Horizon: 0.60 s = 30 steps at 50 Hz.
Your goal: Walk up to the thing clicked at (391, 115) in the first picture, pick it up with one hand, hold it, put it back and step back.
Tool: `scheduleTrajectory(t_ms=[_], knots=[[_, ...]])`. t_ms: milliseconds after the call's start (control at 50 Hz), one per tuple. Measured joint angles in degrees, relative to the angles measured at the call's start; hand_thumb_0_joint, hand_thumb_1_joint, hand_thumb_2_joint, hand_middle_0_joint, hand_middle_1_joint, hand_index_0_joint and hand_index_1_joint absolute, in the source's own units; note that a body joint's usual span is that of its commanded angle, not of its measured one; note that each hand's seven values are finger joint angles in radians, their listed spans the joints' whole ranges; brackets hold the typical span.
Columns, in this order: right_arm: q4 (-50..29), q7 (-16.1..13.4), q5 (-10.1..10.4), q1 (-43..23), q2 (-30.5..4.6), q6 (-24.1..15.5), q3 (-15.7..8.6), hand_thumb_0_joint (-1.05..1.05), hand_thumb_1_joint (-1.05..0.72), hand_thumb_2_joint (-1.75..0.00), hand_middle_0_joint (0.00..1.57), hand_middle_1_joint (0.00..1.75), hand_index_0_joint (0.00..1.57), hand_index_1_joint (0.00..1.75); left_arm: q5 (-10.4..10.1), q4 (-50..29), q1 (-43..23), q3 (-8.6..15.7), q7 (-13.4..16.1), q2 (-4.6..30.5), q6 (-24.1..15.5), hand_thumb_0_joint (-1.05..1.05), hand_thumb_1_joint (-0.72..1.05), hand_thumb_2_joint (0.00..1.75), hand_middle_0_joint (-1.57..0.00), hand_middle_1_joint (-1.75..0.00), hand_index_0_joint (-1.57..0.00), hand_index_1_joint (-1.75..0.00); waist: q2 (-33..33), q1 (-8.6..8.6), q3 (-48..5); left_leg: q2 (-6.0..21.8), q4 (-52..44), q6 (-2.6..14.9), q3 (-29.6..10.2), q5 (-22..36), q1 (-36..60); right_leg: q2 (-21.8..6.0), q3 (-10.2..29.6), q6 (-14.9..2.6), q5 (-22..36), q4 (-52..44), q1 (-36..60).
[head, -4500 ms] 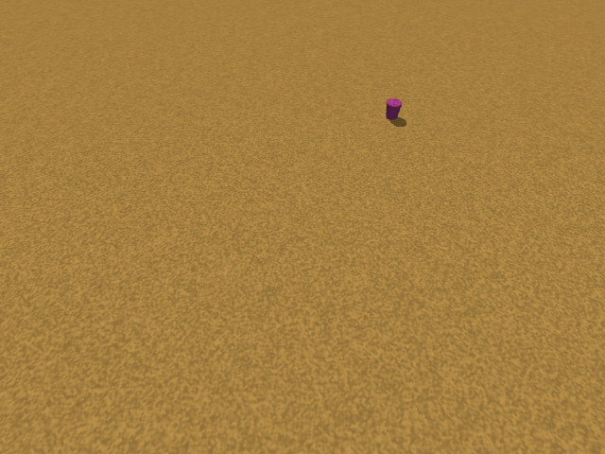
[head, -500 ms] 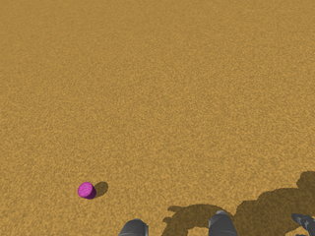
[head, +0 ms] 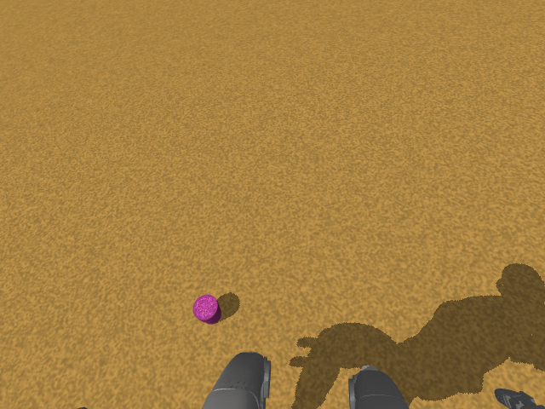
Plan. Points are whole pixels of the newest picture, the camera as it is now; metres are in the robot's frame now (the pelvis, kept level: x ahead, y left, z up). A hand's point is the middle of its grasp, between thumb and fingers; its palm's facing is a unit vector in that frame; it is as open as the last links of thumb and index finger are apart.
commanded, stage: walk up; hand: left
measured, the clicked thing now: (209, 311) +0.46 +0.34 -0.69
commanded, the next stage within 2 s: none
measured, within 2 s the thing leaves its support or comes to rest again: neither
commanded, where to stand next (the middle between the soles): +0.04 +0.16 m, yaw -8 degrees
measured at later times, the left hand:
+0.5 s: hand out of the picture +0.02 +0.50 -0.13, palm faces -0.16 -0.87 -0.47, open 7.4 cm
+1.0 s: hand out of the picture +0.07 +0.44 -0.11, palm faces -0.26 -0.90 -0.36, open 7.4 cm
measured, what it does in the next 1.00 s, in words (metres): steps to the left: left foot, then right foot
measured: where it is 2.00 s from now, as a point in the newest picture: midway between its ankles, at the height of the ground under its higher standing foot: outside the picture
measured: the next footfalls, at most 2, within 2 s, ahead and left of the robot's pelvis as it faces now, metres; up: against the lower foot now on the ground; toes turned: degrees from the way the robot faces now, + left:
left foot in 0.16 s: +0.00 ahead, +0.29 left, +0.00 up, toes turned -1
right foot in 0.50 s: -0.05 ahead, +0.10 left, +0.00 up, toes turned -10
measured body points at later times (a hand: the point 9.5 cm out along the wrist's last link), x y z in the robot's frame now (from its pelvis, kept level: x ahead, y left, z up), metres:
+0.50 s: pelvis -0.06 +0.21 +0.00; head -0.02 +0.19 +0.45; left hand +0.03 +0.54 -0.10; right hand -0.04 -0.10 -0.13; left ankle -0.04 +0.29 -0.70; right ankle -0.09 +0.12 -0.70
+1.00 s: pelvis -0.07 +0.21 +0.04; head -0.07 +0.20 +0.49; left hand +0.08 +0.49 -0.08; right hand -0.05 -0.12 -0.08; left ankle -0.04 +0.29 -0.70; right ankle -0.09 +0.11 -0.70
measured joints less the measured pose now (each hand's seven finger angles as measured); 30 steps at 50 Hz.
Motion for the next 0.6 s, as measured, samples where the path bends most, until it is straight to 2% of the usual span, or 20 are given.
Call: scheduleTrajectory(t_ms=[40, 100, 160, 180, 200, 220, 240, 280, 320, 380, 420, 480, 520, 560, 600], knots=[[-0.22, 0.35, 0.17, -0.51, -0.76, -0.03, -0.46, 0.01, -0.91, -0.9, 0.21, 0.3, 0.2, 0.3, 0.44, 0.0, 0.26, 0.47, -0.29, 0.7, 0.02, 0.0, 0.89, 0.89, -0.21, -0.3, -0.21, -0.3, -0.33, 0.21, -0.6, 2.23, -2.13, -0.24, -0.89, 0.9, 1.58, -1.65, 1.93, 0.64, 0.7, 0.2, -1.36], [-0.23, 0.67, 0.24, -1.38, -1.97, 0.18, -1.16, 0.01, -0.91, -0.9, 0.21, 0.3, 0.2, 0.3, 1.14, 0.19, 0.34, 1.47, -0.59, 2.61, 0.11, 0.0, 0.89, 0.89, -0.21, -0.3, -0.21, -0.3, -0.91, 0.47, -1.53, 5.17, -11.13, -0.14, 0.2, -2.82, 5.77, -3.87, 4.78, 1.11, 1.4, 1.26, -4.13], [0.21, 0.79, 0.39, -1.78, -3.69, -0.32, -2.05, 0.0, -0.91, -0.9, 0.21, 0.3, 0.2, 0.3, 1.16, 0.63, -0.38, 2.42, -0.58, 4.83, 0.46, 0.0, 0.89, 0.89, -0.21, -0.3, -0.21, -0.3, -1.2, 0.8, -2.18, 5.4, -22.8, 0.24, 2.36, -5.86, 11.18, -6.08, 7.71, 2.02, 2.09, 2.84, -7.38], [0.72, 0.62, 0.19, -2.01, -3.47, -0.87, -2.43, 0.0, -0.91, -0.9, 0.21, 0.3, 0.2, 0.3, 1.06, 1.26, -1.09, 2.92, -0.43, 5.87, 0.83, 0.0, 0.89, 0.89, -0.21, -0.3, -0.21, -0.3, -2.63, 0.96, -1.54, 3.91, -22.94, -1.48, 3.75, -6.69, 11.63, -6.99, 10.07, 1.48, 1.05, 4.25, -8.33], [0.98, 0.51, -0.14, -1.86, -3.15, -1.27, -2.37, 0.0, -0.91, -0.9, 0.21, 0.3, 0.2, 0.3, 0.76, 2.32, -1.73, 3.54, -0.02, 6.45, 1.44, 0.0, 0.89, 0.89, -0.21, -0.3, -0.21, -0.3, -3.34, 1.3, -1.1, 3.14, -21.08, -2.09, 4.89, -7.13, 11.19, -5.94, 12.65, 0.64, -3.79, 7.28, -9.38], [1.34, 0.42, -0.02, -1.52, -3.02, -1.51, -1.87, 0.0, -0.91, -0.9, 0.2, 0.3, 0.2, 0.3, 0.51, 3.75, -2.22, 3.94, 0.71, 6.46, 2.1, 0.0, 0.89, 0.89, -0.21, -0.3, -0.21, -0.3, -2.7, 1.06, -1.16, 3.32, -19.41, -1.93, 5.02, -7.44, 10.52, -3.76, 12.86, -0.04, -8.57, 11.6, -10.28], [1.96, 0.29, -0.03, -1.4, -2.36, -1.55, -1.42, 0.0, -0.91, -0.9, 0.2, 0.3, 0.2, 0.3, 0.11, 5.21, -2.59, 4.2, 1.27, 6.51, 2.58, 0.0, 0.9, 0.89, -0.21, -0.3, -0.21, -0.3, -2.27, 0.41, -1.27, 3.4, -18.95, -1.41, 5.0, -7.22, 10.24, -1.55, 12.2, -0.54, -10.76, 16.15, -11.04], [3.01, -0.21, -0.14, -1.32, 0.11, -1.38, -0.4, 0.0, -0.91, -0.9, 0.2, 0.3, 0.2, 0.3, -0.98, 7.24, -2.69, 4.72, 1.57, 6.97, 2.64, 0.0, 0.9, 0.89, -0.21, -0.3, -0.21, -0.3, -3.21, -0.77, -1.46, 2.87, -20.69, -0.35, 5.89, -5.6, 10.54, 2.21, 10.26, -1.17, -11.24, 22.99, -12.11], [3.79, -0.53, 0.4, -0.77, 1.88, -1.58, 0.73, 0.0, -0.91, -0.9, 0.21, 0.3, 0.2, 0.3, -1.59, 8.34, -2.63, 4.58, 1.01, 6.79, 2.13, 0.0, 0.9, 0.89, -0.2, -0.3, -0.2, -0.3, -3.74, -1.62, -1.38, 2.25, -23.25, 0.86, 6.7, -3.77, 11.24, 4.24, 5.85, -1.34, -10.12, 24.55, -10.92], [5.25, -0.97, 1.02, 0.45, 3.29, -2.71, 1.98, 0.0, -0.91, -0.9, 0.21, 0.3, 0.2, 0.3, -1.02, 8.88, -2.19, 4.0, -1.03, 5.25, 1.83, 0.0, 0.9, 0.89, -0.2, -0.3, -0.2, -0.3, -4.08, -1.62, -1.76, 1.2, -26.99, 2.67, 8.71, -1.72, 12.59, 5.99, 0.68, -0.86, -10.94, 20.27, -5.78], [6.53, -1.51, 1.61, 1.27, 3.56, -3.92, 2.8, 0.01, -0.91, -0.9, 0.21, 0.3, 0.2, 0.3, -0.3, 8.76, -1.9, 3.4, -2.52, 3.85, 2.06, 0.0, 0.9, 0.89, -0.2, -0.3, -0.2, -0.3, -4.04, -1.2, -2.43, 0.77, -28.72, 3.5, 10.11, -0.93, 13.02, 6.93, -0.42, -0.78, -11.95, 15.21, -1.48], [8.5, -2.3, 2.14, 1.66, 3.7, -5.57, 3.9, 0.01, -0.9, -0.9, 0.21, 0.3, 0.2, 0.3, 0.31, 8.45, -1.68, 2.57, -4.2, 1.93, 2.26, 0.0, 0.9, 0.89, -0.2, -0.3, -0.2, -0.3, -4.58, -0.33, -3.14, 0.53, -30.46, 4.19, 12.52, -0.25, 13.35, 7.01, 0.44, -1.24, -12.8, 5.64, 5.3], [9.63, -2.68, 2.52, 1.4, 3.56, -6.47, 4.25, 0.01, -0.9, -0.9, 0.21, 0.3, 0.2, 0.3, 0.51, 8.57, -2.08, 2.06, -4.87, 0.55, 2.02, 0.0, 0.9, 0.89, -0.2, -0.3, -0.2, -0.3, -4.25, 0.18, -2.85, 1.28, -30.96, 4.4, 13.57, -0.18, 13.77, 7.1, 1.01, -1.69, -9.12, -1.53, 9.27], [11.17, -3.23, 2.92, 0.88, 3.96, -7.15, 4.53, 0.01, -0.9, -0.9, 0.21, 0.3, 0.2, 0.3, 0.36, 9.02, -3.26, 1.3, -5.25, -0.58, 1.79, 0.0, 0.9, 0.89, -0.2, -0.3, -0.2, -0.3, -3.96, 0.1, -2.24, 1.82, -32.99, 4.12, 13.57, 0.9, 15.11, 7.67, 1.06, -1.33, -6.95, -4.33, 10.8], [12.47, -3.61, 3.16, 0.32, 4.92, -8.01, 5.02, 0.01, -0.91, -0.9, 0.21, 0.3, 0.2, 0.3, -0.44, 9.08, -4.38, 0.64, -5.51, -0.77, 1.92, 0.0, 0.9, 0.89, -0.2, -0.3, -0.2, -0.3, -6.2, 0.29, -2.57, 0.44, -36.99, 3.99, 14.94, 3.02, 16.78, 6.44, 2.35, -1.15, -6.12, -5.12, 10.78]])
